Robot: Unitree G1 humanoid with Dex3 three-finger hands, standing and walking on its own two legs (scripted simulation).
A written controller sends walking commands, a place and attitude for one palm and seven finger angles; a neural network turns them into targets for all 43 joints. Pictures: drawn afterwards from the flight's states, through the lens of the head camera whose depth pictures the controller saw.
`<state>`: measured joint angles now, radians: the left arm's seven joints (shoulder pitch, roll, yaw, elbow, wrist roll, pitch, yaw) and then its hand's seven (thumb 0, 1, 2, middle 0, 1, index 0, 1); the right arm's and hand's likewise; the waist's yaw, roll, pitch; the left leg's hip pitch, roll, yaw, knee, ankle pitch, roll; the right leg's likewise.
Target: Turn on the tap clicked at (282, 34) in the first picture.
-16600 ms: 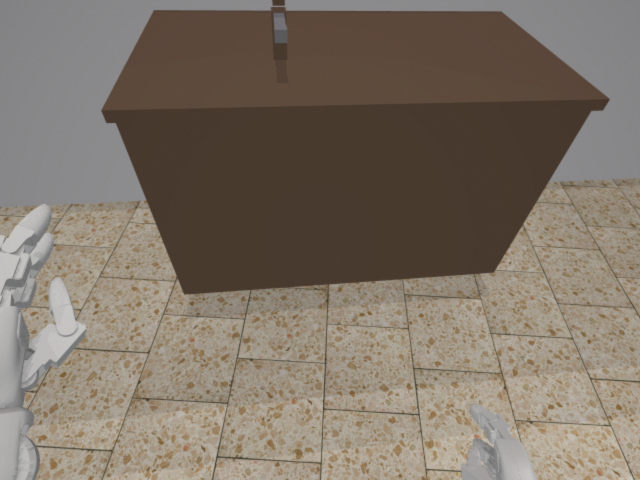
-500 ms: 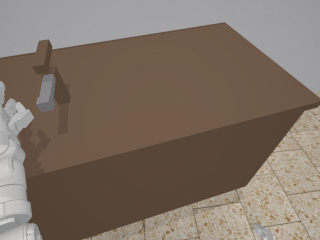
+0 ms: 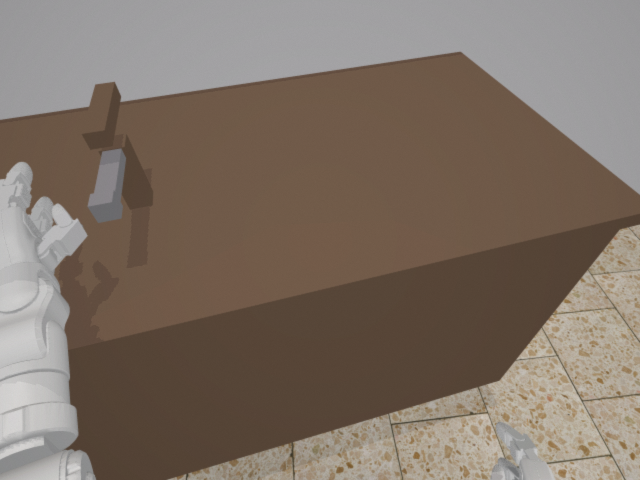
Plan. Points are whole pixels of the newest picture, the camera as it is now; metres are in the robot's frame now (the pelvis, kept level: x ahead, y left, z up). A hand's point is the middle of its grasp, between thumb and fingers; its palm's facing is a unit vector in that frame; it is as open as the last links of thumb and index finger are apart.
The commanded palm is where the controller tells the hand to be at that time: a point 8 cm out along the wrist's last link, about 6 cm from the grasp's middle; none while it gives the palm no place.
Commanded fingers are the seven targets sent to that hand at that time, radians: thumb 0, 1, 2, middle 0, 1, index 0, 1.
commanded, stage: push the lever round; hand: left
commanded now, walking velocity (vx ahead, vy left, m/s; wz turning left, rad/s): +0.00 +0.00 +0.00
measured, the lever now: (105, 206) +0.39 +0.30 +0.15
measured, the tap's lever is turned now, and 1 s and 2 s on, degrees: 0 14 46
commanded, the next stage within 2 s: none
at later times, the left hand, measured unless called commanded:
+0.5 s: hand (101, 221) +0.37 +0.30 +0.15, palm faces +0.54 -0.84 -0.06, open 7.7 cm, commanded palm +0.32 +0.32 +0.15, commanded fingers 0.00 0.90 0.90 -0.15 -0.15 -0.15 -0.15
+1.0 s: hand (127, 216) +0.37 +0.27 +0.15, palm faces +0.58 -0.81 -0.04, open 7.7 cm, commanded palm +0.33 +0.29 +0.15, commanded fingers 0.00 0.90 0.90 -0.15 -0.15 -0.15 -0.15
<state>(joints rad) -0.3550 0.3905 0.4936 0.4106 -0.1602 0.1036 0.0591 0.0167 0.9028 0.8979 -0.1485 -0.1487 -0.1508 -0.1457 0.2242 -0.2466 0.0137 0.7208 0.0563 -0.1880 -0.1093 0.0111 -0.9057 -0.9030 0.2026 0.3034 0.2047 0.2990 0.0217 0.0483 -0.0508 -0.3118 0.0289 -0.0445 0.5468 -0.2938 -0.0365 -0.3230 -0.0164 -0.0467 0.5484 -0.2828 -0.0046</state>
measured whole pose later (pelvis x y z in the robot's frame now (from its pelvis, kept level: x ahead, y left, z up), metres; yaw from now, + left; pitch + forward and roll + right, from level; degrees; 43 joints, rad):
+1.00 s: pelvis +0.00 +0.00 +0.00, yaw +0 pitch +3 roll +0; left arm -0.40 0.25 0.37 0.34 -0.11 0.14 0.28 0.01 0.92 0.90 -0.15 -0.15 -0.15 -0.15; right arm 0.21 -0.24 0.00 0.74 0.04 -0.15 -0.09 0.01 -0.91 -0.90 0.20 0.30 0.20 0.30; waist 0.03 0.05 -0.04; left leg -0.30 0.03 -0.05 0.54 -0.29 -0.04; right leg -0.32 -0.02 -0.05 0.55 -0.28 -0.01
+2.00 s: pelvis -0.01 -0.01 +0.00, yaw +0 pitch +5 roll +0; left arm -0.69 0.07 0.33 0.57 0.03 0.19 0.72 0.00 0.95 0.92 -0.15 -0.15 -0.15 -0.15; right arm 0.20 -0.21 -0.03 0.80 -0.03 -0.10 -0.04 0.01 -0.91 -0.90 0.20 0.30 0.20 0.30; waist 0.00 0.05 -0.08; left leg -0.37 0.03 -0.05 0.57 -0.29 -0.05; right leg -0.39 -0.01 -0.05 0.59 -0.29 -0.02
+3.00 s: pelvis -0.01 -0.02 -0.01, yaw +0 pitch +11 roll +1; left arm -1.01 0.13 0.48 0.93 0.14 0.16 0.92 0.02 0.94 0.92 -0.15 -0.15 -0.13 -0.14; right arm 0.30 -0.23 -0.07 0.84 -0.09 -0.07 0.04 0.01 -0.91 -0.90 0.20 0.30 0.20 0.30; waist -0.08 0.05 -0.12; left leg -0.52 0.05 -0.05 0.63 -0.30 -0.07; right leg -0.55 0.01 -0.05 0.67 -0.31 -0.04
